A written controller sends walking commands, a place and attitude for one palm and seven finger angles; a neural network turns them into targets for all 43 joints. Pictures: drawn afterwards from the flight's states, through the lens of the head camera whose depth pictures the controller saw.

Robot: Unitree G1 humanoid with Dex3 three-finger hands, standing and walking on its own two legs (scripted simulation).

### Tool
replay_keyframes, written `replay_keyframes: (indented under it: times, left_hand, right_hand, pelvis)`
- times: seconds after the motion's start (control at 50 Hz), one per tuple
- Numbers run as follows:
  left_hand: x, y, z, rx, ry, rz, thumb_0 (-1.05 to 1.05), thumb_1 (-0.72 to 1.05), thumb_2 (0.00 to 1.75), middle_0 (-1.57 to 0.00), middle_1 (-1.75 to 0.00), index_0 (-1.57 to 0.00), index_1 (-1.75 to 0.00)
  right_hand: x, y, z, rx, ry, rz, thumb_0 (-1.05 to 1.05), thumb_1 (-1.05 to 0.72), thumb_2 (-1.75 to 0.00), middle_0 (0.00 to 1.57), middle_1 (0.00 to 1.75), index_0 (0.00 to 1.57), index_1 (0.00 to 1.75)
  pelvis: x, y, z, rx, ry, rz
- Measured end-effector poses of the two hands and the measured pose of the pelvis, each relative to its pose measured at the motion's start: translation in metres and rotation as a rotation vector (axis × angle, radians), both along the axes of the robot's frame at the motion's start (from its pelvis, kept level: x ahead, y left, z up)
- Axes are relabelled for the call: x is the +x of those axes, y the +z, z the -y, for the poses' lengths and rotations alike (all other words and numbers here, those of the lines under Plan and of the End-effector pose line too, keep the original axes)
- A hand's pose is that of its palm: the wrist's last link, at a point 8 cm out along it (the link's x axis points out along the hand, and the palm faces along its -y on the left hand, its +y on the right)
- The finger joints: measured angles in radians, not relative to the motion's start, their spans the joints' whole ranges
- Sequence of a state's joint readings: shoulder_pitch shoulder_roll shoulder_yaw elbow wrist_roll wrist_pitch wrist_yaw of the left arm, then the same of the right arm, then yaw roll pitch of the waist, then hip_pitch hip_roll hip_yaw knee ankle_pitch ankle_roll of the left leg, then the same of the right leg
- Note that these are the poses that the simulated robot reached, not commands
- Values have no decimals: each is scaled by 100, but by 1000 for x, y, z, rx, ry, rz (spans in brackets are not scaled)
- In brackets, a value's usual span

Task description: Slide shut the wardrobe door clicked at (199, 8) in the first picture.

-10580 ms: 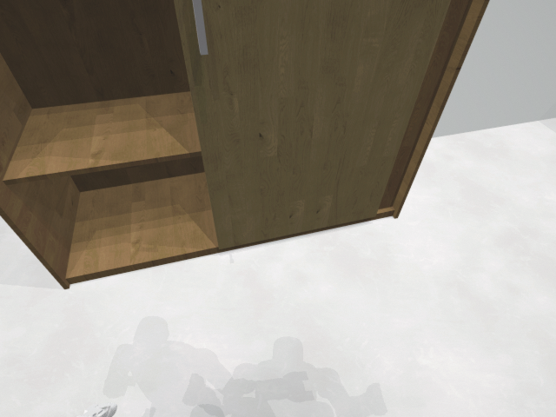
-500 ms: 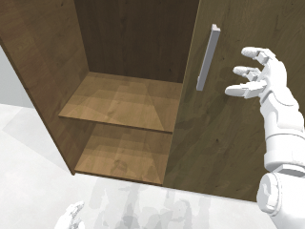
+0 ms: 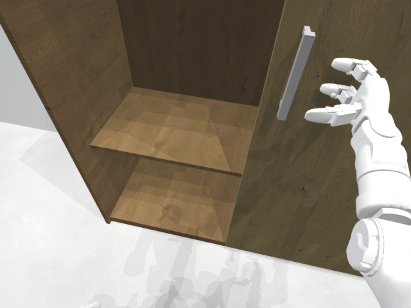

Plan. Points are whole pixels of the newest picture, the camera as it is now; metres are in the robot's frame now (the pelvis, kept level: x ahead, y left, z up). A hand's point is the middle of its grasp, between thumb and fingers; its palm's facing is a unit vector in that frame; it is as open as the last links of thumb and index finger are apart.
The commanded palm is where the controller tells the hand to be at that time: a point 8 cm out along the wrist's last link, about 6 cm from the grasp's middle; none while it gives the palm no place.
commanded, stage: move the hooked fingers beside the handle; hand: right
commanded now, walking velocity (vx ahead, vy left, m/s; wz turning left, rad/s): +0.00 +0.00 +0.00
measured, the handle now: (293, 76) +0.52 -0.11 +0.22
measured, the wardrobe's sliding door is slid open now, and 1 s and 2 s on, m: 0.62 0.62 0.62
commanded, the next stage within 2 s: feel for the door with the fingertips in 0.42 s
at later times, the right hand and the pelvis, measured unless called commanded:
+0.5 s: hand (332, 96) +0.47 -0.17 +0.22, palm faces +0.12 +0.99 +0.01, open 13.9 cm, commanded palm +0.44 -0.22 +0.21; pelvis +0.01 +0.00 +0.00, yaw -1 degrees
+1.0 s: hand (306, 92) +0.47 -0.13 +0.22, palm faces +0.12 +0.99 +0.02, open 13.8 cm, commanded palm +0.45 -0.18 +0.21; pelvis +0.00 +0.01 +0.00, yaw -1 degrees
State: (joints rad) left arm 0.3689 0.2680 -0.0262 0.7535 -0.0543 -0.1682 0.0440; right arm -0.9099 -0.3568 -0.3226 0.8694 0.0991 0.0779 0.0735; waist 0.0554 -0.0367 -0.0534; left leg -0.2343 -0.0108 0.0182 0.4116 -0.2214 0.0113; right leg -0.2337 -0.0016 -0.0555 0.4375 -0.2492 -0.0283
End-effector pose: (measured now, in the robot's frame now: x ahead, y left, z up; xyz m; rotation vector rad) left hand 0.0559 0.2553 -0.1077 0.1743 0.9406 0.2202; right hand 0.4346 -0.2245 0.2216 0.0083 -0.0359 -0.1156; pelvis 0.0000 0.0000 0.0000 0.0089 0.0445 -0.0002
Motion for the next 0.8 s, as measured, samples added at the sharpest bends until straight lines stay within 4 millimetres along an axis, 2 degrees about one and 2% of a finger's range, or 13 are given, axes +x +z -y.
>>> replay_keyframes:
  times: [0.2,0.36,0.58,0.8]
  left_hand:
    - [20,3,2,0,-30,33,1,90,90,-20,-30,-20,-30]
    - [34,5,4,3,-52,57,1,90,90,-20,-30,-20,-30]
    - [31,1,2,-7,-49,31,1,90,90,-20,-30,-20,-30]
    - [26,-4,3,-21,-45,15,1,90,90,-20,-30,-20,-30]
  right_hand:
    - [-2,-13,2,5,-10,-43,-2,50,-30,30,120,30,120]
    - [3,-3,-2,20,-3,-6,-2,50,-30,31,121,30,120]
    - [4,-6,-1,4,-4,-21,-2,50,-30,33,122,32,121]
    - [10,-12,-46,29,31,-29,-2,50,-30,31,121,31,121]
  pelvis:
    - [0,-1,0,2,-8,-4]
    - [3,-1,-1,1,-13,-9]
    - [4,-2,-3,2,-17,-13]
    - [4,-2,-4,-1,-16,-15]
